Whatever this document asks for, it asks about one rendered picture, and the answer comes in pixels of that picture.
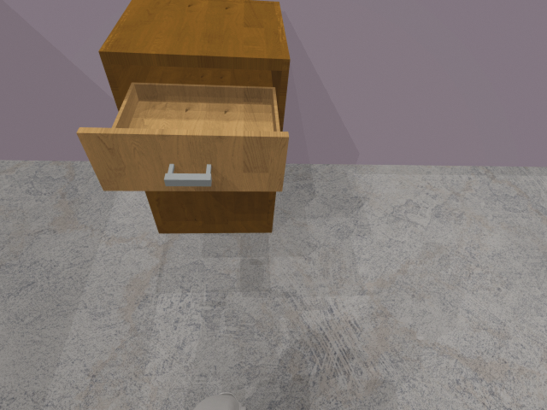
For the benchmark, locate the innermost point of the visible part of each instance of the cabinet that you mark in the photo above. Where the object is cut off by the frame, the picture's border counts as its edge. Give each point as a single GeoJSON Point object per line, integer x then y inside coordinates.
{"type": "Point", "coordinates": [202, 42]}

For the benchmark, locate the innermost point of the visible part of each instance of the robot left shin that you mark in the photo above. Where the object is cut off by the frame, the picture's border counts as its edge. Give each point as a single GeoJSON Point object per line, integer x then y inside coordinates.
{"type": "Point", "coordinates": [226, 393]}

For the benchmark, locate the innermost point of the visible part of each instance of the handle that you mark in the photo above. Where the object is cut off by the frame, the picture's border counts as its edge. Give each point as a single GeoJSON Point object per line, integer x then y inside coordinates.
{"type": "Point", "coordinates": [188, 179]}

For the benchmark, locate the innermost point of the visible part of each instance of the drawer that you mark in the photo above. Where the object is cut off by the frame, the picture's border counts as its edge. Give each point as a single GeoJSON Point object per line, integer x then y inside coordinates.
{"type": "Point", "coordinates": [233, 128]}

